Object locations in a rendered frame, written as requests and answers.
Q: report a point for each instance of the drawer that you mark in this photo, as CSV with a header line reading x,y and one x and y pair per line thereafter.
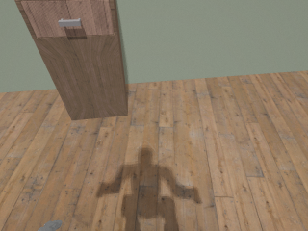
x,y
44,16

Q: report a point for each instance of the handle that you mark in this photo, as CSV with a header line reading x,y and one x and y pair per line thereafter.
x,y
69,22

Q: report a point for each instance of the robot left hand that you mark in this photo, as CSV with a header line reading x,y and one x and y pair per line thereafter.
x,y
51,225

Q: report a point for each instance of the cabinet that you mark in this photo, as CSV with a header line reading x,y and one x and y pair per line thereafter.
x,y
86,70

